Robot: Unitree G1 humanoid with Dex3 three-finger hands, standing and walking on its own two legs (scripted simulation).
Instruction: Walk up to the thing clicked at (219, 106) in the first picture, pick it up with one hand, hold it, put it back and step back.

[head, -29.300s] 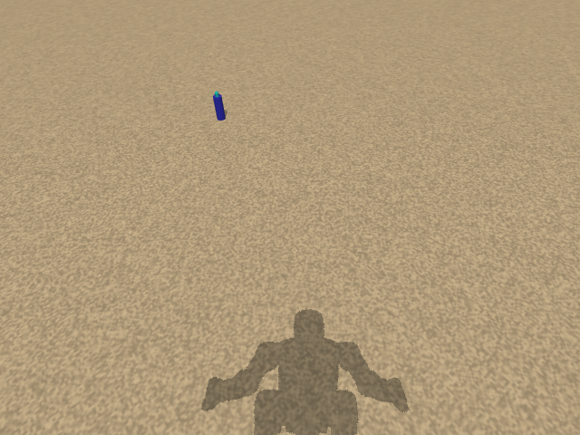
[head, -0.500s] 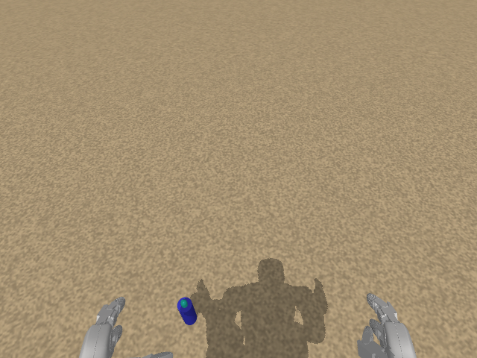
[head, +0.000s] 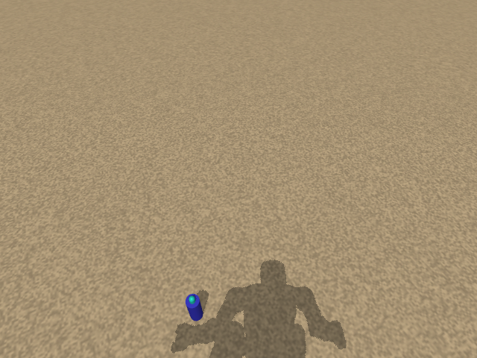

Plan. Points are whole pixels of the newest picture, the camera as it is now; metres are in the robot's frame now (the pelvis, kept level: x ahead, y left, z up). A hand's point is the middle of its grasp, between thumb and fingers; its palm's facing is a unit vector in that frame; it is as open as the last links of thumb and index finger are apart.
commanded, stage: stand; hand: left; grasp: from the side
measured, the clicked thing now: (194, 306) +0.42 +0.19 -0.67
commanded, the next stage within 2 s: step back in 1.74 s
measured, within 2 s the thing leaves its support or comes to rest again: neither
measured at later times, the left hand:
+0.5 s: hand out of the picture +0.04 +0.25 -0.14, palm faces +0.00 -0.93 -0.36, open 7.3 cm
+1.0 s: hand out of the picture +0.07 +0.24 -0.14, palm faces -0.02 -0.94 -0.35, open 7.3 cm
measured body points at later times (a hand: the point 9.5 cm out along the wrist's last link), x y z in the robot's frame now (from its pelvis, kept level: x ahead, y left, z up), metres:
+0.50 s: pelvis -0.01 -0.01 +0.01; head -0.01 -0.01 +0.46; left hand +0.04 +0.30 -0.12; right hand +0.06 -0.29 -0.13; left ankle +0.02 +0.13 -0.73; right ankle +0.01 -0.15 -0.73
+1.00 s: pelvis +0.01 -0.01 +0.02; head +0.02 -0.02 +0.47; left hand +0.07 +0.29 -0.12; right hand +0.07 -0.30 -0.12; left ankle +0.02 +0.13 -0.73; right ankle +0.01 -0.15 -0.73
